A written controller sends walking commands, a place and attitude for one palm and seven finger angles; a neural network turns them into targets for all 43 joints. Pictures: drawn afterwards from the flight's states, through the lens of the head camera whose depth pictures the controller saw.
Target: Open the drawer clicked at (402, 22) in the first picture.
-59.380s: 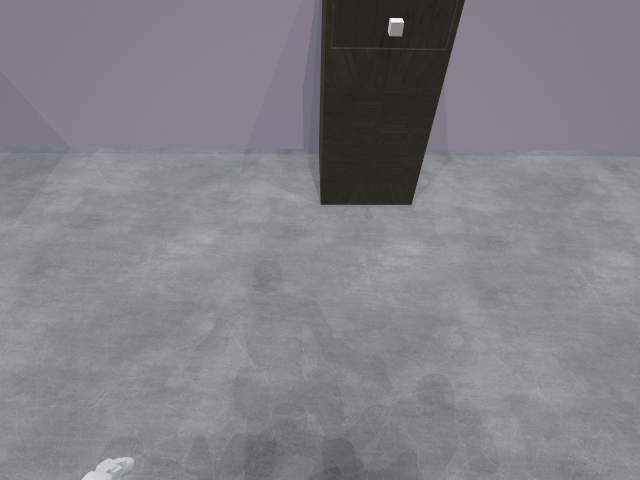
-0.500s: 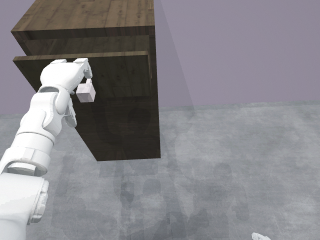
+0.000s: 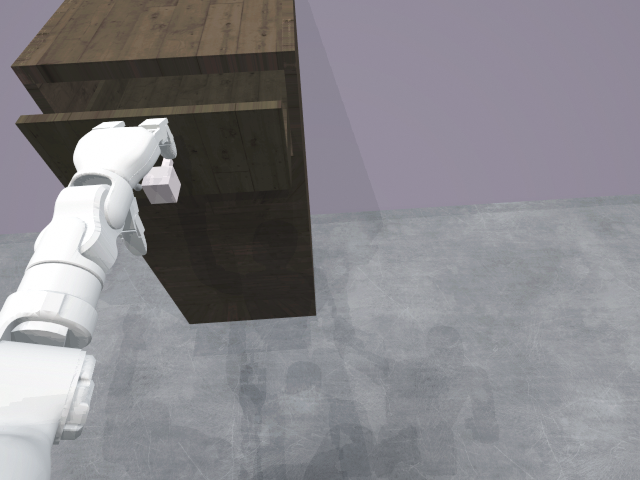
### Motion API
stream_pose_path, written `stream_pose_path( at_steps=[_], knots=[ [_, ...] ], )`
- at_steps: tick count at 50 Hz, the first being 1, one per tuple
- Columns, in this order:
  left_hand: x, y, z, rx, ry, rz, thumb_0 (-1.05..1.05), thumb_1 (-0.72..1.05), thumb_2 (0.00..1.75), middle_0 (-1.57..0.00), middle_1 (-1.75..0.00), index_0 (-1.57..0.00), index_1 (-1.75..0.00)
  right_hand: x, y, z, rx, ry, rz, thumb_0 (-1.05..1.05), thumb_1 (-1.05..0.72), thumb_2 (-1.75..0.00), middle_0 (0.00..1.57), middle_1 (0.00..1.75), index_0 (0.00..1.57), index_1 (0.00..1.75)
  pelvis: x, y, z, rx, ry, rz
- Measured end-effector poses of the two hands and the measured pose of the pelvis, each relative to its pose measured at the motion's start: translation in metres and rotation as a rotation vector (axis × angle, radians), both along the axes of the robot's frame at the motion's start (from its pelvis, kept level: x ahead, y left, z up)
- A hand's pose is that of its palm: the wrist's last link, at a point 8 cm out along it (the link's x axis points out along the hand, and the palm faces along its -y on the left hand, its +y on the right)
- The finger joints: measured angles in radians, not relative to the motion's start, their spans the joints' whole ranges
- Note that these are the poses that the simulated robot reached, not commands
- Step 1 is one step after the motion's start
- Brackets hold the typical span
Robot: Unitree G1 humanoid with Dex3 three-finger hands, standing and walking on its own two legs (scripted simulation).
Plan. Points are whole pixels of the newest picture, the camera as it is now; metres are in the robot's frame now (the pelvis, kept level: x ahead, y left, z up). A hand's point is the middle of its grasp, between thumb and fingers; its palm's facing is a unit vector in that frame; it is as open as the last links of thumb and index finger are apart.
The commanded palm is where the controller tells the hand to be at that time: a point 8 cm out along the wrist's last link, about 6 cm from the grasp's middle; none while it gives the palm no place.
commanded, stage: re-aim the fingers above the handle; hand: left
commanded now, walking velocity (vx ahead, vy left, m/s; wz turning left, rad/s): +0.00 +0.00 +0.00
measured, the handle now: (164, 176) +0.55 +0.25 +0.05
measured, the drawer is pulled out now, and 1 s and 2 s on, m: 0.10 0.10 0.10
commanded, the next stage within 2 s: lower the fingers behind the handle in 1.58 s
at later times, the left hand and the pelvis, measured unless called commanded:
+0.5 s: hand (140, 182) +0.46 +0.24 +0.12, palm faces -0.01 -0.02 -1.00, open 13.9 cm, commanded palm +0.44 +0.26 +0.18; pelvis -0.01 +0.01 +0.00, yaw +0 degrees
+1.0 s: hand (140, 179) +0.46 +0.24 +0.12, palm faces +0.02 -0.02 -1.00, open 13.8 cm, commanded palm +0.43 +0.26 +0.18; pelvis +0.00 +0.01 +0.00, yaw +1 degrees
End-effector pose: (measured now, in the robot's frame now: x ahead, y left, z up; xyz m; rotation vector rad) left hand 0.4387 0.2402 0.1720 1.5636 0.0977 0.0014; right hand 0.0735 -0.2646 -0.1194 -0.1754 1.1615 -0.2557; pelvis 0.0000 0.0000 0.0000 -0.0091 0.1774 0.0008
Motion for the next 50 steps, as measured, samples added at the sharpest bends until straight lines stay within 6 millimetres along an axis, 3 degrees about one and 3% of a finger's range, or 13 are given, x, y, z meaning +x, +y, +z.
stream_pose_path(
  at_steps=[12, 24, 29, 36, 42, 50],
  knots=[
    [-0.007, 0.019, 0.009, 0.031, -0.063, 0.022, 0.0, -0.49, 0.3, -0.32, -1.2, -0.32, -1.2, -0.018, 0.0, -0.002, -0.01, 0.034, 0.0, 0.01, -0.9, -0.9, 0.2, 0.3, 0.2, 0.3, -0.006, 0.002, -0.001, -0.005, 0.01, 0.008],
    [0.002, -0.003, 0.003, -0.011, -0.043, -0.055, 0.0, -0.49, 0.3, -0.32, -1.2, -0.32, -1.2, -0.014, 0.008, 0.003, -0.016, -0.005, -0.009, 0.01, -0.9, -0.9, 0.2, 0.3, 0.2, 0.3, -0.007, 0.01, -0.001, -0.005, 0.005, -0.002],
    [0.004, 0.012, 0.002, -0.002, -0.067, -0.005, 0.0, -0.49, 0.3, -0.32, -1.2, -0.32, -1.2, -0.014, 0.013, 0.002, -0.004, -0.01, -0.01, 0.01, -0.9, -0.9, 0.2, 0.3, 0.2, 0.3, -0.007, 0.012, -0.001, -0.004, 0.015, -0.015],
    [-0.014, 0.029, -0.002, 0.021, -0.043, 0.047, 0.0, -0.49, 0.3, -0.32, -1.2, -0.31, -1.2, -0.008, 0.018, 0.0, 0.018, 0.002, 0.008, 0.01, -0.9, -0.9, 0.21, 0.3, 0.2, 0.3, -0.001, 0.014, 0.0, -0.007, 0.007, -0.004],
    [-0.017, 0.015, -0.007, 0.005, -0.013, -0.018, 0.0, -0.49, 0.3, -0.32, -1.2, -0.32, -1.2, 0.01, 0.017, 0.005, -0.012, -0.021, 0.04, 0.01, -0.9, -0.9, 0.21, 0.3, 0.2, 0.3, -0.001, 0.014, 0.0, -0.011, -0.008, 0.02],
    [0.001, -0.003, 0.006, -0.012, -0.081, -0.063, 0.0, -0.49, 0.3, -0.32, -1.2, -0.32, -1.2, 0.022, 0.017, 0.007, -0.013, -0.063, 0.05, 0.01, -0.9, -0.9, 0.2, 0.3, 0.2, 0.3, -0.002, 0.013, -0.001, -0.008, 0.006, 0.011]
  ],
)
